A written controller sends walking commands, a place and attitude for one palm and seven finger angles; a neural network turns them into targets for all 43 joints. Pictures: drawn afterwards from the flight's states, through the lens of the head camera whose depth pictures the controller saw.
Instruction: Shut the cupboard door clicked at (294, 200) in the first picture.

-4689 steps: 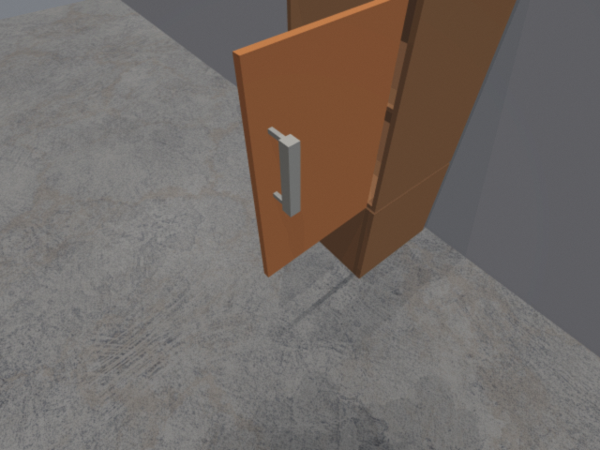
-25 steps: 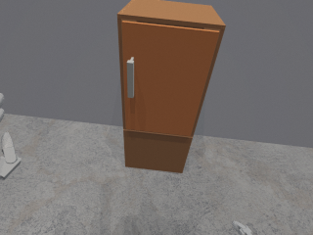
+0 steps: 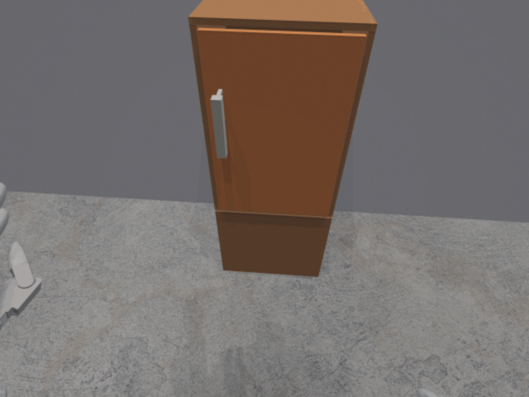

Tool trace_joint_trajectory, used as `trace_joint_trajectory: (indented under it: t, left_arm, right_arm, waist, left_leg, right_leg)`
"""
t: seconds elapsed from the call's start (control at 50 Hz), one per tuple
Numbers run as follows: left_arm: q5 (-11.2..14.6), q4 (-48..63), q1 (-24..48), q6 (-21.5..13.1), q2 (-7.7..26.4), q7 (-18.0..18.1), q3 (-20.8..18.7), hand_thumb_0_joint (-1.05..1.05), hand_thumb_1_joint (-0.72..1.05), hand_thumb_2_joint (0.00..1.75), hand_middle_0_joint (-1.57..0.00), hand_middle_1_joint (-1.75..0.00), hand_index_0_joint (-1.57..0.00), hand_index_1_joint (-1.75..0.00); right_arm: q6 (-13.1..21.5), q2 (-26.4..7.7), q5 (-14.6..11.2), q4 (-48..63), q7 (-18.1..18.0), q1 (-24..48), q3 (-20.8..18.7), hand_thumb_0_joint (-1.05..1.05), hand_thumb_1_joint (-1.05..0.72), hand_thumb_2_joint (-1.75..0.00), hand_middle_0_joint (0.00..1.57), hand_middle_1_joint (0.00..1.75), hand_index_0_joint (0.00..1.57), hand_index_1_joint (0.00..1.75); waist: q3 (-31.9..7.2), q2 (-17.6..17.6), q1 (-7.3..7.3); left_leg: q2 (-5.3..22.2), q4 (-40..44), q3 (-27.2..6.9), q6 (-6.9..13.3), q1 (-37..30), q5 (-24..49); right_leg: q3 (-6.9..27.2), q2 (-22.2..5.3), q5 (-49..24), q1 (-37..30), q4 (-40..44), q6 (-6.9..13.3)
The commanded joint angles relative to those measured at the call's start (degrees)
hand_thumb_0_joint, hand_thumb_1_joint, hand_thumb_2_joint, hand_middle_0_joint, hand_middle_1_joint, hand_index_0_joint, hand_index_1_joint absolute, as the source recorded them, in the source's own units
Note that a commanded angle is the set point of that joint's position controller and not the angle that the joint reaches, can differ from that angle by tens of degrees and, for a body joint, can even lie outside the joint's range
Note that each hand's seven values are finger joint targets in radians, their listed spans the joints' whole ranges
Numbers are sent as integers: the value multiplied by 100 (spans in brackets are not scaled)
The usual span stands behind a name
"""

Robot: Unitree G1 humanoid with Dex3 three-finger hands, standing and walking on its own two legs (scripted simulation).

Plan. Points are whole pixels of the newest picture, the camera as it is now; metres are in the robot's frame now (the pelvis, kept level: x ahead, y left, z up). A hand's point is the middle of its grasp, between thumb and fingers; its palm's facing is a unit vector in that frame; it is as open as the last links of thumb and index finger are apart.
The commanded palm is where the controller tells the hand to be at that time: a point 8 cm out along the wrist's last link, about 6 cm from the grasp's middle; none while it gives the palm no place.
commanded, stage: let the arm hang, fingers relaxed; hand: left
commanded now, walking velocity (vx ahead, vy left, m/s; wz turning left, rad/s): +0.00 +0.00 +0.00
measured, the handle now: (221, 124) +0.78 +0.17 +0.02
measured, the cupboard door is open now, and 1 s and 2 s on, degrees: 0 0 0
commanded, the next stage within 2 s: look to check the result in 1.12 s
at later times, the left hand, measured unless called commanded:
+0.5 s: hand out of the picture -0.05 +0.24 -0.17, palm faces +0.08 -0.98 -0.20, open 7.2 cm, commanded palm none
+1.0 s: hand out of the picture -0.03 +0.22 -0.17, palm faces +0.04 -0.98 -0.19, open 7.4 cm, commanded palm none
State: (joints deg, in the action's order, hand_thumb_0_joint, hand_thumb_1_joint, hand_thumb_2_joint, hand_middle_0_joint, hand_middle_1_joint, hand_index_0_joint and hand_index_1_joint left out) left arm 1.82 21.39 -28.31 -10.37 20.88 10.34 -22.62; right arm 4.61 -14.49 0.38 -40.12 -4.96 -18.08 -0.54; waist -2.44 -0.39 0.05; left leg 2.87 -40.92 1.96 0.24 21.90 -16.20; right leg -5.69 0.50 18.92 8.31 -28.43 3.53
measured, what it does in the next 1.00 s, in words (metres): steps on the spot: left foot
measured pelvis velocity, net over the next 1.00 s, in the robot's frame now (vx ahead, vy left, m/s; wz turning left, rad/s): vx -0.02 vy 0.05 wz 0.01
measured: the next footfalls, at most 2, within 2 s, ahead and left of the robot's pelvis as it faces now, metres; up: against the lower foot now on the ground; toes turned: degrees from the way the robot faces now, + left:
left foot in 0.04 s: +0.08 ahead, +0.16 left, +0.00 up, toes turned +4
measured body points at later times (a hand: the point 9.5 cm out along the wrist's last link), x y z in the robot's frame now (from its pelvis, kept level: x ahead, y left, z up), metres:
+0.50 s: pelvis -0.01 +0.05 +0.00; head +0.01 +0.06 +0.45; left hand -0.06 +0.29 -0.16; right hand +0.05 -0.18 -0.14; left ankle +0.04 +0.16 -0.74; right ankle -0.04 -0.07 -0.74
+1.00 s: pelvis -0.02 +0.05 +0.01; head -0.03 +0.05 +0.45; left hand -0.03 +0.28 -0.16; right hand -0.04 -0.16 -0.16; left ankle +0.04 +0.16 -0.74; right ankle -0.04 -0.07 -0.74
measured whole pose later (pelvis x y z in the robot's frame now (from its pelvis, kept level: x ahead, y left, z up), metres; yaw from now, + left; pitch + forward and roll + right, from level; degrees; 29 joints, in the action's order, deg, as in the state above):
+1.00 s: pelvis -0.02 +0.05 +0.01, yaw +0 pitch -3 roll +0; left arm -1.1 -65.2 -17.8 0.3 8.1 1.4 -0.8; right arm -1.0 -7.6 1.0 -65.1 -1.8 -18.5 0.0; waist 1.1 0.4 -0.5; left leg 0.1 -22.9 4.1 1.5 12.2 -7.9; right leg -5.0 -3.4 15.2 6.4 -24.7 -1.1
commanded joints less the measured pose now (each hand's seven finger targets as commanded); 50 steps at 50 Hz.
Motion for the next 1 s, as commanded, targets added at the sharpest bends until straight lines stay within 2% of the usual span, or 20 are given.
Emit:
trace_joint_trajectory:
  t: [0.0,0.02,0.04,0.06,0.08,0.1,0.12,0.14,0.16,0.18,0.22,0.24,0.26,0.28,0.32,0.38,0.46,0.52,0.74,0.98]
  left_arm:
    - [-533,-2680,594,345,250,-628,1563,0,90,90,-20,-30,-20,-30]
    - [-340,-2735,358,926,119,-925,1617,0,90,90,-20,-30,-20,-30]
    - [-361,-2908,363,1075,-188,-957,1701,0,90,90,-20,-30,-20,-30]
    - [-350,-3137,416,1115,-226,-993,1767,0,90,90,-20,-30,-20,-30]
    - [-347,-3436,603,1090,-48,-1021,1751,0,90,90,-20,-30,-20,-30]
    - [-361,-3755,832,1046,165,-1037,1754,0,90,90,-20,-30,-20,-30]
    - [-343,-4151,982,1004,298,-1044,1777,0,90,90,-20,-30,-20,-30]
    - [-354,-4592,1106,976,382,-1033,1796,0,90,90,-20,-30,-20,-30]
    - [-357,-4996,1189,973,460,-1009,1813,0,90,90,-20,-30,-20,-30]
    - [-345,-5343,1286,993,411,-982,1863,0,90,90,-20,-30,-20,-30]
    - [-283,-5941,1414,1035,190,-933,1979,0,90,90,-20,-30,-20,-30]
    - [-255,-6231,1347,1063,43,-930,2027,0,90,90,-20,-30,-20,-30]
    - [-242,-6538,1297,1092,-33,-927,2051,0,90,90,-20,-30,-20,-30]
    - [-239,-6830,1216,1100,-109,-936,2053,0,90,90,-20,-30,-20,-30]
    - [-269,-7223,1082,1105,-310,-939,2001,0,90,90,-20,-30,-20,-30]
    - [-262,-7723,944,1105,-362,-962,2058,0,90,90,-20,-30,-20,-30]
    - [-266,-8195,754,1062,-406,-953,2099,0,90,90,-20,-30,-20,-30]
    - [-263,-8437,633,1058,-424,-937,2117,0,90,90,-20,-30,-20,-30]
    - [-272,-8719,380,1102,-531,-883,2125,0,90,90,-20,-30,-20,-30]
    - [-263,-8620,443,1074,-735,-848,2086,0,90,90,-20,-30,-20,-30]
  right_arm:
    - [787,-1186,86,22,535,1025,-337,0,-90,-90,20,30,20,30]
    - [242,-1415,-16,229,587,725,-346,0,-90,-90,20,30,20,30]
    - [-4,-1142,30,271,543,762,-301,0,-90,-90,20,30,20,30]
    - [-93,-1111,54,376,487,846,-207,0,-90,-90,20,30,20,30]
    - [-136,-1099,71,388,462,917,-170,0,-90,-90,20,30,20,30]
    - [-160,-998,78,357,449,908,-153,0,-90,-90,20,30,20,30]
    - [-216,-946,66,249,440,900,-153,0,-90,-90,20,30,20,30]
    - [-281,-913,93,136,440,879,-169,0,-90,-90,20,30,20,30]
    - [-346,-884,113,12,441,877,-170,0,-90,-90,20,30,20,30]
    - [-396,-784,120,-115,439,860,-145,0,-90,-90,20,30,20,30]
    - [-424,-669,138,-450,439,750,-60,0,-90,-90,20,30,20,30]
    - [-421,-671,128,-604,418,792,-31,0,-90,-90,20,30,20,30]
    - [-429,-624,109,-735,396,819,-18,0,-90,-90,20,30,20,30]
    - [-443,-559,93,-863,374,849,-3,0,-90,-90,20,30,20,30]
    - [-476,-436,96,-1043,337,822,-32,0,-90,-90,20,30,20,30]
    - [-495,-367,75,-1362,321,665,-31,0,-90,-90,20,30,20,30]
    - [-466,-335,34,-1699,297,383,-83,0,-90,-90,20,30,20,30]
    - [-445,-340,17,-1909,287,269,-73,0,-90,-90,20,30,20,30]
    - [-469,-194,39,-2285,285,-55,-80,0,-90,-90,20,30,20,30]
    - [-489,189,59,-2359,294,-355,-63,0,-90,-90,20,30,20,30]
  waist:
    - [351,250,-439]
    - [-87,729,-114]
    - [-152,470,33]
    - [-166,166,132]
    - [-154,-224,164]
    - [-220,-840,120]
    - [-270,-1347,68]
    - [-281,-1526,18]
    - [-308,-1465,8]
    - [-288,-1170,-33]
    - [-373,21,-101]
    - [-386,574,-47]
    - [-283,874,-25]
    - [-185,950,3]
    - [113,954,2]
    - [330,894,-9]
    - [287,282,-30]
    - [413,126,-19]
    - [891,153,22]
    - [1024,99,-23]
  left_leg:
    - [497,605,-338,181,-967,3100]
    - [781,785,-857,418,-933,3987]
    - [923,829,-839,556,-624,3687]
    - [939,876,-1009,615,-162,3291]
    - [724,815,-920,511,30,3081]
    - [394,574,-603,284,-79,2797]
    - [127,303,-332,101,-271,2364]
    - [-14,269,-273,35,-318,1780]
    - [-75,281,-232,10,-287,1145]
    - [-79,444,-238,4,-377,1056]
    - [170,1083,-396,24,-1059,2583]
    - [296,1168,-497,103,-1230,2867]
    - [341,1328,-597,163,-1149,2663]
    - [355,1483,-616,177,-1060,2244]
    - [334,1674,-594,155,-970,1485]
    - [317,2044,-648,138,-912,686]
    - [362,2198,-656,167,-1155,763]
    - [378,2309,-654,183,-1211,753]
    - [343,2754,-705,174,-819,-295]
    - [200,2439,-463,131,-762,76]
  right_leg:
    - [8,-1149,-2309,1373,-772,-55]
    - [283,-733,-1767,1186,-1130,-344]
    - [163,-520,-939,888,-1150,-393]
    - [183,-478,-682,621,-992,-374]
    - [253,-537,-1273,319,-652,-333]
    - [521,-735,-2172,184,-354,-216]
    - [720,-1103,-3051,248,-125,-27]
    - [823,-1286,-3701,169,-74,163]
    - [828,-1370,-3894,-10,-28,246]
    - [808,-1373,-3694,-50,1,257]
    - [525,-988,-2493,135,-131,-23]
    - [477,-809,-1854,165,-23,-175]
    - [444,-707,-1298,116,136,-241]
    - [483,-676,-964,45,352,-234]
    - [483,-683,-695,102,711,-186]
    - [453,-665,-457,123,913,-157]
    - [393,-673,-541,92,1016,-178]
    - [371,-681,-449,151,1031,-189]
    - [398,-642,-110,293,945,-204]
    - [438,-658,-70,509,1004,-170]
